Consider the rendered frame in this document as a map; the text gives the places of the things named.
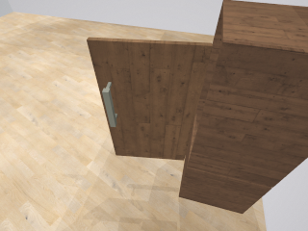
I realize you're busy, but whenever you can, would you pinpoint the cupboard door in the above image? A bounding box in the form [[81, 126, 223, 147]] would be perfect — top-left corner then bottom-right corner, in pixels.
[[87, 37, 213, 161]]

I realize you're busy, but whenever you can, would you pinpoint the handle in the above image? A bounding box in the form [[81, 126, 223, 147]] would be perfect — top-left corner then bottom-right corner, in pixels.
[[102, 82, 117, 127]]

